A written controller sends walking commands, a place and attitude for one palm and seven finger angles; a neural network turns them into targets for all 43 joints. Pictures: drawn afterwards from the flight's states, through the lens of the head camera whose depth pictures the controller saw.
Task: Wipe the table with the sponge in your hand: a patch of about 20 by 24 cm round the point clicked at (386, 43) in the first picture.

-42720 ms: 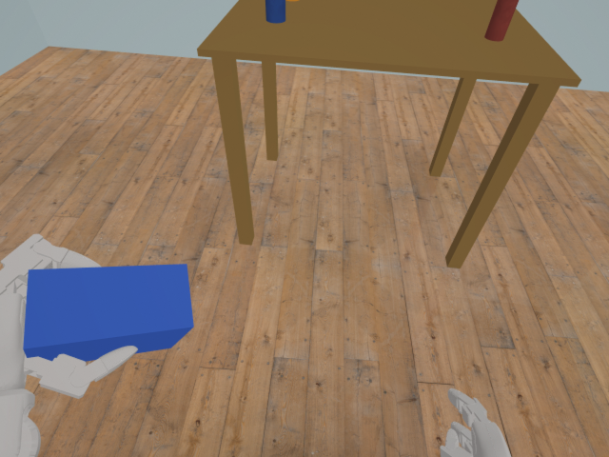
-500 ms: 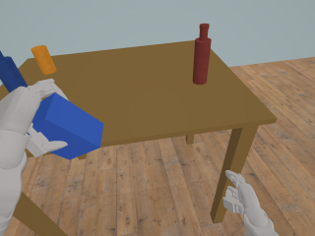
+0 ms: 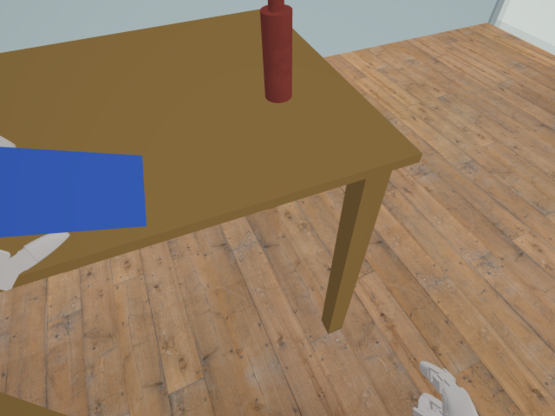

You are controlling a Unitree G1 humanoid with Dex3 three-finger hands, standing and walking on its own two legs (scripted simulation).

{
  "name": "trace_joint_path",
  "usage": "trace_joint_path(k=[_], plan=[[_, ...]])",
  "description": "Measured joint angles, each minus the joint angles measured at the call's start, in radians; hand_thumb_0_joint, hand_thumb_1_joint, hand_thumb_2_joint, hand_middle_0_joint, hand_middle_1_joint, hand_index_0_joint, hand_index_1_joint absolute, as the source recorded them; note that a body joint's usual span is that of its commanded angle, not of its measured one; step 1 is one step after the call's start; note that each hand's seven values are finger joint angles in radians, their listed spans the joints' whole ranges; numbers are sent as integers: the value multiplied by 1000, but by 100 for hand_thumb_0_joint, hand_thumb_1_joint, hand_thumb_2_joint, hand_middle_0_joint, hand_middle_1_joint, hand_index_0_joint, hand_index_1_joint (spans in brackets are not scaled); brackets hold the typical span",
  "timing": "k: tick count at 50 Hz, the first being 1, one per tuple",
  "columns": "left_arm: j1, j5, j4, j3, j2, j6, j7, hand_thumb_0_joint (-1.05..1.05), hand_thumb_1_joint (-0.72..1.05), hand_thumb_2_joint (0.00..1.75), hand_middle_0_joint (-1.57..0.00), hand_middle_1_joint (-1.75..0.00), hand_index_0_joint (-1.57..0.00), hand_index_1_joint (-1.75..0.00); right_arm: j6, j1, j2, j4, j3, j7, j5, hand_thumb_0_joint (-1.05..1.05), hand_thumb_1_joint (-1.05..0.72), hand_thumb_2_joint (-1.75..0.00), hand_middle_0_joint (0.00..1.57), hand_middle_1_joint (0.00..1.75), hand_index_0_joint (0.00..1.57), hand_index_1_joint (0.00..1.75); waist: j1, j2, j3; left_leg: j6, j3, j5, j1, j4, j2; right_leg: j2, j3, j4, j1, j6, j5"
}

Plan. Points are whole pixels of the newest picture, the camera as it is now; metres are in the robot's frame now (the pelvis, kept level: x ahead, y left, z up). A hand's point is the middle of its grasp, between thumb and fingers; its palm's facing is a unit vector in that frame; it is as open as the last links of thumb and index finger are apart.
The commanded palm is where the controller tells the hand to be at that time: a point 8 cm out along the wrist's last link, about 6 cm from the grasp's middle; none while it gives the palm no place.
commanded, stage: step back with the hand held close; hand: left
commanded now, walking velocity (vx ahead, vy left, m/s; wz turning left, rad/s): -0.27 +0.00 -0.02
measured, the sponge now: (79, 196) +0.28 +0.18 +0.25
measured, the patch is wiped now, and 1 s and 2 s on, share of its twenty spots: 1.00 1.00 1.00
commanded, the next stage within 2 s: stop stepping back and stand still in 0.74 s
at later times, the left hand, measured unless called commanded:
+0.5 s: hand out of the picture +0.11 +0.25 +0.27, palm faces +0.51 -0.81 -0.27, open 10.5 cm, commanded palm +0.02 +0.31 +0.31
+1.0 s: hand out of the picture -0.02 +0.18 +0.28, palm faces +0.36 -0.80 -0.49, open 10.5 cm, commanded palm -0.09 +0.26 +0.31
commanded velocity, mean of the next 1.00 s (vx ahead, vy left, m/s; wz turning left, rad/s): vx -0.25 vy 0.02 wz -0.05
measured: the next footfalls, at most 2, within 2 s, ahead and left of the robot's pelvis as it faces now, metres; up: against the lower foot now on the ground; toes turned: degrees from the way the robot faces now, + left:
left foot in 0.46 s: -0.03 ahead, +0.15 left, +0.00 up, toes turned +7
right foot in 0.76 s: -0.22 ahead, -0.15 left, +0.00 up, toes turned +0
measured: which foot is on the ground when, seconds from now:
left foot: down 0.00-0.32, up 0.34-0.44, down 0.46-0.76, up 0.78-1.00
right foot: down 0.00-0.46, up 0.48-0.74, down 0.76-1.00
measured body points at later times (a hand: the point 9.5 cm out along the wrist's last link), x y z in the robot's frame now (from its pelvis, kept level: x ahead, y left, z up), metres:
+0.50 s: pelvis -0.13 +0.02 -0.01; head -0.11 +0.03 +0.43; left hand +0.08 +0.29 +0.29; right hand +0.08 -0.20 -0.08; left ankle -0.07 +0.14 -0.73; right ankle +0.02 -0.09 -0.70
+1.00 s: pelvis -0.26 -0.02 +0.01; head -0.24 -0.02 +0.46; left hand -0.05 +0.22 +0.30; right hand -0.11 -0.29 -0.06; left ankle -0.25 +0.11 -0.71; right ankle -0.26 -0.15 -0.72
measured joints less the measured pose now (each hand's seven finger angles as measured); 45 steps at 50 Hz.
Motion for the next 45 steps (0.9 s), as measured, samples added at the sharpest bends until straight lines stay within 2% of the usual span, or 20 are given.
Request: trace_joint_path(k=[2, 4, 5, 7, 11, 14, 18, 20, 23, 24, 26, 28, 30, 32, 34, 38, 39, 41, 43, 45], plan=[[85, 0, -80, -20, 0, -9, -9, -1, -54, 105, -70, -131, -71, -132, -10, -10, 5, -26, 2, -5, -2, 1, -91, -90, 20, 30, 20, 30, -5, -23, 1, 0, 4, -1, 6, -8, 18, -9, 5, 13, -24, 3, 5], [148, -1, -166, -30, 15, -27, -11, -1, -54, 105, -70, -131, -71, -132, -25, -13, 3, -48, 4, -13, -10, 1, -91, -90, 20, 30, 20, 30, -1, -40, 0, 2, -2, 61, 37, -103, 43, -18, -2, 33, -53, 9, 6], [162, -1, -204, -28, 28, -37, -8, -1, -54, 105, -70, -131, -71, -131, -35, -15, -1, -53, 0, -19, -16, 1, -91, -90, 20, 30, 20, 30, 5, -44, 0, -24, -7, 58, 45, -143, 46, -23, -8, 46, -70, 13, 5], [159, -4, -251, -9, 50, -57, 3, -1, -55, 105, -70, -131, -72, -131, -52, -29, 1, -39, -7, -32, -26, 1, -91, -90, 20, 30, 20, 30, 41, -65, 12, -45, -2, 73, 31, -143, 33, -37, -2, 48, -83, 20, 19], [37, -8, -211, 50, 68, -82, 32, -1, -55, 105, -71, -131, -72, -131, -84, -39, 13, -10, -4, -34, -28, 1, -91, -90, 20, 30, 20, 30, 114, -77, 11, -42, 11, 104, 35, -142, 24, -45, 12, 52, -84, 31, 42], [-118, -4, -69, 56, 32, -76, 42, -1, -55, 105, -70, -131, -72, -131, -94, -50, 21, 13, 7, -28, -21, 1, -91, -90, 20, 30, 20, 30, 136, -57, -10, -41, 6, 102, 29, -112, 28, -42, 5, 67, -81, 23, 47], [-284, 5, 92, 11, -44, -11, 50, -1, -55, 105, -70, -131, -71, -132, -82, -74, 19, 36, 18, -10, -6, 1, -91, -90, 20, 30, 20, 30, 115, -39, -23, -14, 4, -42, -28, 25, 25, -57, -23, 38, -79, 17, 88], [-299, 8, 103, -30, -67, 29, 40, -1, -55, 105, -70, -131, -71, -132, -60, -87, 19, 35, 29, 0, -5, 1, -91, -90, 20, 30, 20, 30, 95, -55, -13, -3, 33, -71, -28, 84, 21, -75, -27, 8, -79, 23, 123], [-212, 2, 17, -74, -62, 60, 19, -1, -54, 105, -70, -132, -71, -132, -33, -92, 15, -18, 47, 4, -13, 1, -91, -90, 20, 30, 20, 30, 61, -74, -4, 20, 58, -94, 32, -68, 29, -90, -29, 20, -138, 35, 104], [-171, 0, -24, -79, -57, 60, 16, -1, -54, 105, -70, -132, -71, -132, -31, -97, 14, -38, 47, 2, -20, 1, -91, -90, 20, 30, 20, 30, 51, -71, 13, 22, 60, -4, 10, -81, 38, -82, -21, 86, -176, 46, 7], [-90, 3, -107, -68, -38, 51, 17, -1, -55, 105, -70, -132, -71, -132, -48, -97, 30, -56, 35, -5, -39, 1, -91, -90, 20, 30, 20, 30, 45, -60, 58, 14, 58, 119, -24, -70, 66, -35, 16, 364, -249, 59, -129], [-34, -2, -177, -38, -11, 42, 17, -1, -55, 105, -70, -131, -71, -132, -69, -82, 61, -34, 19, -1, -42, 1, -91, -90, 20, 30, 20, 30, 62, -66, 77, -4, 60, 151, -34, -96, 89, -1, 36, 575, -270, 71, -183], [-17, -13, -232, -2, 9, 41, 25, -1, -55, 105, -70, -131, -72, -131, -90, -57, 82, 2, 10, 7, -37, 1, -91, -90, 20, 30, 20, 30, 86, -68, 74, -17, 59, 183, -39, -143, 110, 6, 26, 628, -226, 84, -217], [-47, -20, -256, 26, 14, 28, 39, -1, -55, 105, -70, -131, -72, -131, -110, -35, 90, 40, 8, 10, -31, 1, -91, -90, 20, 30, 20, 30, 109, -60, 61, -25, 55, 222, -45, -189, 129, -4, 8, 538, -133, 89, -251], [-113, -26, -239, 45, 10, 8, 52, -1, -55, 105, -70, -131, -72, -131, -128, -21, 92, 69, 12, 12, -29, 1, -91, -90, 20, 30, 20, 30, 123, -49, 42, -33, 54, 259, -55, -224, 141, -14, 4, 367, -22, 86, -273], [-267, -26, -108, 60, 10, -15, 61, -1, -55, 105, -70, -131, -72, -132, -151, -33, 86, 84, 27, 15, -28, 1, -90, -90, 20, 30, 20, 30, 118, -41, 13, -52, 61, 318, -104, -244, 144, -36, 24, -19, 178, 67, -176], [-286, -21, -76, 57, -7, -22, 58, -1, -55, 105, -70, -131, -72, -132, -148, -52, 74, 88, 27, 17, -25, 1, -90, -90, 20, 30, 20, 30, 112, -15, 22, -57, 50, 292, -121, -220, 157, -20, 23, -41, 179, 64, -184], [-278, -12, -30, 28, -37, -31, 47, -1, -55, 105, -70, -131, -71, -132, -133, -75, 53, 95, 22, 13, -16, 1, -90, -90, 20, 30, 20, 30, 86, 14, 33, -61, 12, 107, -149, -77, 129, -11, 27, -30, 161, 55, -152], [-209, -10, -28, 2, -32, -23, 25, -1, -55, 105, -70, -132, -71, -132, -117, -75, 45, 82, 16, 5, -3, 1, -91, -90, 20, 30, 20, 30, 65, -8, 23, -59, 11, 12, -161, 75, 74, -33, 52, -40, 142, 56, -110], [-84, -8, -59, 3, -6, -25, -1, -1, -55, 105, -70, -132, -71, -132, -102, -66, 43, 43, 14, 1, 1, 1, -91, -90, 20, 30, 20, 30, 45, -47, 6, -55, 34, -1, -135, 113, 39, -54, 87, -54, 117, 58, -79]])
